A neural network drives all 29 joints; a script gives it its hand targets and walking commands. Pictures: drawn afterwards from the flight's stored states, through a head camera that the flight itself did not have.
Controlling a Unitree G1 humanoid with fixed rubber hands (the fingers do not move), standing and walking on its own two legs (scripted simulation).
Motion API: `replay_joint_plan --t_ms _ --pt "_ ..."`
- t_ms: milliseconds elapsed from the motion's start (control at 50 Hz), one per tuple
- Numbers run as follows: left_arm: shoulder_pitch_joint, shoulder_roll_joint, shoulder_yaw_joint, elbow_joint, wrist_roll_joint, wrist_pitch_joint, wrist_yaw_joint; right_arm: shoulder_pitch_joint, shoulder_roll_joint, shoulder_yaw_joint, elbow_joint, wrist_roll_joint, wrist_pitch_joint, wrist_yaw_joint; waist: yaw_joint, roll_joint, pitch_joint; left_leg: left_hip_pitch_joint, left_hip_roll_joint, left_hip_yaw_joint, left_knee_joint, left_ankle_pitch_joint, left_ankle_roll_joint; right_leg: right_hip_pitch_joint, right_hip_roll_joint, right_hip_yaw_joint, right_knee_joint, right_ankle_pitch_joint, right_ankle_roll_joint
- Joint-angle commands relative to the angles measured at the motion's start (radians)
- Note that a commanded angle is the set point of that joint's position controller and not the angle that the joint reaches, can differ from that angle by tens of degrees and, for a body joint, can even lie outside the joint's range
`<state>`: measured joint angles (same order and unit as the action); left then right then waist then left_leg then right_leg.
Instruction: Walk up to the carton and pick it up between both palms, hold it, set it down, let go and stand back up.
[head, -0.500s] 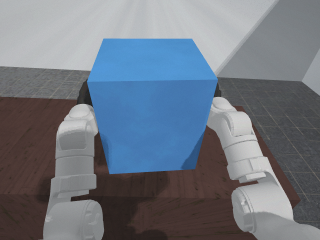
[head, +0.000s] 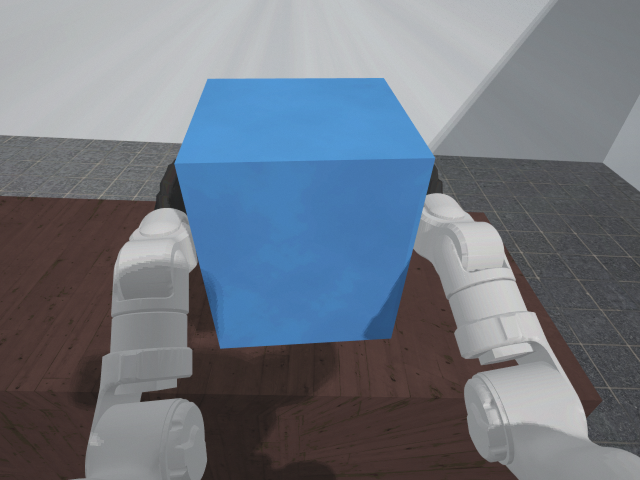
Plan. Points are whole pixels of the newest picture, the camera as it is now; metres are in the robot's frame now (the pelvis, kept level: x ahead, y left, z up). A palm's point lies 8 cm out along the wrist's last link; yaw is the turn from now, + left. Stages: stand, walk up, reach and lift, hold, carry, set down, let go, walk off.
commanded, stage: hold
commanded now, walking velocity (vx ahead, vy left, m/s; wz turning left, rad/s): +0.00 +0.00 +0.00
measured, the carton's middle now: (302, 212) +0.36 +0.01 +0.22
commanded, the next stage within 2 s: none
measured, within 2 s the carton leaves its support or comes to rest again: neither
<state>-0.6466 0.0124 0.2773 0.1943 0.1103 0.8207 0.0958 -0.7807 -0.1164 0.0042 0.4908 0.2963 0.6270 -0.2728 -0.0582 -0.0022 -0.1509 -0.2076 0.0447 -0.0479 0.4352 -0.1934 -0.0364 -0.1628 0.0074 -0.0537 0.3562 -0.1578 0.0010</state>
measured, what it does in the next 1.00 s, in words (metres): stands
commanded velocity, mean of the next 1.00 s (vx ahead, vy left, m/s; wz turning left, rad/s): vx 0.00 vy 0.00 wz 0.00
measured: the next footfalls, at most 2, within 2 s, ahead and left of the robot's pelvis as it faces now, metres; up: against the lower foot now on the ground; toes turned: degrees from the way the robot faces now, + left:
none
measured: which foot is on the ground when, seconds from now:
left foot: down 0.00-1.00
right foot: down 0.00-1.00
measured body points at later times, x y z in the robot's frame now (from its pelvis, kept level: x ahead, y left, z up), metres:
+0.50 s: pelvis +0.01 +0.00 +0.00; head -0.07 +0.02 +0.44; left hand +0.37 +0.16 +0.21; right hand +0.38 -0.14 +0.23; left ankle +0.03 +0.14 -0.74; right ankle +0.02 -0.12 -0.74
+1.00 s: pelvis +0.00 +0.00 +0.00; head -0.07 +0.02 +0.44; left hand +0.37 +0.17 +0.21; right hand +0.38 -0.14 +0.23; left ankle +0.03 +0.14 -0.74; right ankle +0.02 -0.12 -0.74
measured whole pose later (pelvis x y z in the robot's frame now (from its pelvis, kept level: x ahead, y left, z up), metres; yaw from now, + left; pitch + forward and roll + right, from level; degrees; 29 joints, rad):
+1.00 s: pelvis +0.00 +0.00 +0.00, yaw +0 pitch -3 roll -1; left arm -0.62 0.00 0.28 0.15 0.12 0.83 0.09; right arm -0.75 -0.12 0.02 0.45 0.30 0.63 -0.28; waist -0.06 -0.01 -0.14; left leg -0.19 0.04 -0.05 0.44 -0.20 -0.03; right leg -0.14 0.01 -0.05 0.35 -0.16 0.00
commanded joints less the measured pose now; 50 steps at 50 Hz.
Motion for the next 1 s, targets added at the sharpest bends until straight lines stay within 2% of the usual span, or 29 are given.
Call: replay_joint_plan --t_ms 0,40,100,120,160,220,260,300,360,380,400,440,480,500,540,580,600,620,640,680,720,740,780,840,860,880,920,940,980 --pt "-1.094 -0.597 -0.562 -0.275 -0.207 -0.122 -0.157 -0.992 0.769 0.351 -0.414 0.174 -0.086 0.156 -0.009 0.057 -0.517 0.166 -0.099 0.007 -0.058 0.223 -0.005 0.154 0.065 0.036 -0.047 0.201 0.049" --pt "-1.055 -0.601 -0.569 -0.26 -0.193 -0.113 -0.155 -0.983 0.745 0.354 -0.421 0.174 -0.084 0.153 -0.01 0.071 -0.503 0.185 -0.096 0.001 -0.056 0.244 -0.013 0.151 0.072 0.03 -0.045 0.204 0.043" --pt "-1.059 -0.602 -0.565 -0.278 -0.204 -0.119 -0.155 -0.988 0.772 0.376 -0.45 0.191 -0.087 0.151 -0.002 0.047 -0.537 0.176 -0.102 0.005 -0.047 0.274 -0.007 0.178 0.07 0.037 -0.04 0.256 0.053" --pt "-1.069 -0.602 -0.586 -0.313 -0.213 -0.123 -0.156 -0.984 0.766 0.377 -0.472 0.192 -0.089 0.148 -0.017 0.061 -0.567 0.192 -0.102 0.002 -0.042 0.295 -0.011 0.181 0.07 0.038 -0.039 0.282 0.05" --pt "-1.037 -0.596 -0.568 -0.282 -0.187 -0.112 -0.157 -0.971 0.751 0.376 -0.454 0.191 -0.087 0.149 -0.004 0.072 -0.506 0.19 -0.1 0.006 -0.047 0.282 -0.014 0.17 0.072 0.033 -0.039 0.253 0.051" --pt "-1.065 -0.602 -0.589 -0.317 -0.201 -0.111 -0.159 -0.943 0.746 0.362 -0.421 0.183 -0.083 0.15 -0.024 0.077 -0.503 0.181 -0.1 0.005 -0.048 0.27 -0.021 0.171 0.069 0.031 -0.04 0.239 0.047" --pt "-1.045 -0.6 -0.58 -0.298 -0.195 -0.112 -0.159 -0.98 0.755 0.381 -0.473 0.191 -0.086 0.15 -0.014 0.049 -0.52 0.182 -0.1 0.006 -0.053 0.278 -0.01 0.188 0.071 0.032 -0.04 0.265 0.051" --pt "-1.075 -0.601 -0.587 -0.314 -0.198 -0.113 -0.16 -0.973 0.748 0.368 -0.458 0.19 -0.084 0.152 -0.019 0.069 -0.526 0.186 -0.098 0.003 -0.051 0.276 -0.016 0.172 0.072 0.031 -0.037 0.252 0.049" --pt "-1.025 -0.609 -0.605 -0.351 -0.205 -0.11 -0.156 -0.936 0.752 0.4 -0.51 0.202 -0.086 0.144 -0.023 0.07 -0.541 0.202 -0.105 0.005 -0.034 0.341 -0.024 0.198 0.078 0.031 -0.029 0.326 0.049" --pt "-1.023 -0.595 -0.58 -0.321 -0.187 -0.105 -0.158 -0.956 0.747 0.389 -0.503 0.196 -0.081 0.144 -0.014 0.054 -0.524 0.197 -0.102 0.003 -0.043 0.313 -0.014 0.195 0.076 0.03 -0.038 0.29 0.05" --pt "-1.047 -0.603 -0.604 -0.363 -0.203 -0.108 -0.157 -0.93 0.749 0.388 -0.498 0.196 -0.081 0.144 -0.032 0.074 -0.542 0.2 -0.105 0.004 -0.036 0.323 -0.026 0.199 0.074 0.029 -0.03 0.306 0.047" --pt "-1.026 -0.589 -0.582 -0.346 -0.183 -0.102 -0.158 -0.928 0.735 0.389 -0.487 0.197 -0.08 0.146 -0.014 0.071 -0.495 0.205 -0.1 0.004 -0.041 0.307 -0.02 0.172 0.074 0.031 -0.037 0.27 0.047" --pt "-1.016 -0.607 -0.597 -0.305 -0.187 -0.097 -0.165 -0.966 0.725 0.371 -0.504 0.186 -0.086 0.148 -0.021 0.072 -0.49 0.184 -0.096 0.002 -0.053 0.271 -0.02 0.163 0.074 0.029 -0.049 0.226 0.041" --pt "-1.02 -0.596 -0.587 -0.3 -0.191 -0.098 -0.164 -0.977 0.744 0.386 -0.508 0.187 -0.084 0.149 -0.007 0.051 -0.483 0.168 -0.099 0.004 -0.056 0.259 -0.011 0.172 0.072 0.036 -0.046 0.231 0.045" --pt "-1.018 -0.602 -0.587 -0.307 -0.186 -0.102 -0.16 -0.974 0.732 0.381 -0.5 0.187 -0.085 0.151 -0.011 0.055 -0.502 0.183 -0.096 0.0 -0.053 0.281 -0.014 0.17 0.075 0.027 -0.039 0.246 0.044" --pt "-1.039 -0.606 -0.593 -0.32 -0.186 -0.099 -0.16 -0.942 0.729 0.374 -0.455 0.189 -0.079 0.149 -0.016 0.091 -0.479 0.191 -0.096 0.003 -0.05 0.288 -0.027 0.161 0.075 0.031 -0.04 0.24 0.039" --pt "-1.048 -0.598 -0.592 -0.33 -0.187 -0.1 -0.16 -0.931 0.73 0.366 -0.453 0.184 -0.076 0.154 -0.032 0.085 -0.497 0.193 -0.1 0.003 -0.048 0.277 -0.028 0.168 0.076 0.028 -0.043 0.243 0.038" --pt "-1.06 -0.595 -0.59 -0.355 -0.188 -0.108 -0.159 -0.936 0.749 0.379 -0.456 0.189 -0.079 0.153 -0.016 0.083 -0.509 0.19 -0.097 0.004 -0.051 0.289 -0.025 0.18 0.073 0.033 -0.036 0.257 0.04" --pt "-1.036 -0.607 -0.598 -0.332 -0.203 -0.106 -0.159 -0.971 0.747 0.39 -0.518 0.193 -0.087 0.152 -0.016 0.056 -0.555 0.195 -0.1 0.003 -0.039 0.298 -0.018 0.189 0.074 0.033 -0.036 0.272 0.044" --pt "-1.028 -0.606 -0.604 -0.351 -0.197 -0.107 -0.155 -0.949 0.743 0.389 -0.51 0.193 -0.086 0.148 -0.016 0.074 -0.551 0.203 -0.1 -0.002 -0.035 0.331 -0.024 0.192 0.079 0.029 -0.028 0.305 0.042" --pt "-1.01 -0.586 -0.573 -0.305 -0.172 -0.097 -0.163 -0.948 0.736 0.386 -0.471 0.189 -0.08 0.147 -0.01 0.066 -0.475 0.179 -0.104 0.007 -0.052 0.277 -0.016 0.185 0.07 0.034 -0.042 0.26 0.048" --pt "-1.032 -0.589 -0.589 -0.333 -0.183 -0.102 -0.165 -0.919 0.738 0.376 -0.461 0.183 -0.078 0.147 -0.031 0.07 -0.491 0.187 -0.101 0.005 -0.053 0.267 -0.015 0.179 0.066 0.033 -0.038 0.26 0.05" --pt "-1.038 -0.61 -0.615 -0.344 -0.199 -0.102 -0.162 -0.963 0.741 0.395 -0.522 0.196 -0.086 0.146 -0.018 0.078 -0.544 0.204 -0.098 0.002 -0.037 0.308 -0.019 0.172 0.076 0.031 -0.032 0.277 0.045" --pt "-1.011 -0.589 -0.575 -0.306 -0.173 -0.095 -0.166 -0.921 0.72 0.37 -0.459 0.185 -0.076 0.145 -0.019 0.073 -0.462 0.182 -0.101 0.004 -0.055 0.278 -0.022 0.169 0.073 0.028 -0.047 0.234 0.046" --pt "-1.015 -0.591 -0.579 -0.311 -0.182 -0.099 -0.166 -0.958 0.742 0.38 -0.501 0.184 -0.085 0.145 -0.013 0.059 -0.498 0.177 -0.104 0.01 -0.05 0.28 -0.014 0.185 0.071 0.031 -0.042 0.249 0.05" --pt "-1.028 -0.6 -0.599 -0.34 -0.192 -0.102 -0.164 -0.94 0.736 0.381 -0.497 0.188 -0.084 0.144 -0.021 0.077 -0.512 0.188 -0.101 0.005 -0.046 0.288 -0.02 0.181 0.072 0.031 -0.036 0.261 0.044" --pt "-1.006 -0.587 -0.574 -0.299 -0.18 -0.099 -0.166 -0.948 0.744 0.387 -0.481 0.185 -0.08 0.144 -0.005 0.052 -0.491 0.177 -0.103 0.008 -0.049 0.275 -0.01 0.185 0.07 0.037 -0.043 0.258 0.047" --pt "-1.03 -0.577 -0.569 -0.294 -0.176 -0.103 -0.169 -0.949 0.739 0.381 -0.464 0.178 -0.077 0.143 -0.011 0.043 -0.473 0.161 -0.103 0.007 -0.061 0.233 -0.007 0.175 0.065 0.035 -0.047 0.218 0.051" --pt "-1.039 -0.604 -0.583 -0.318 -0.186 -0.107 -0.164 -0.976 0.752 0.387 -0.476 0.191 -0.087 0.147 -0.002 0.067 -0.509 0.179 -0.097 0.007 -0.054 0.262 -0.01 0.164 0.072 0.034 -0.037 0.225 0.046"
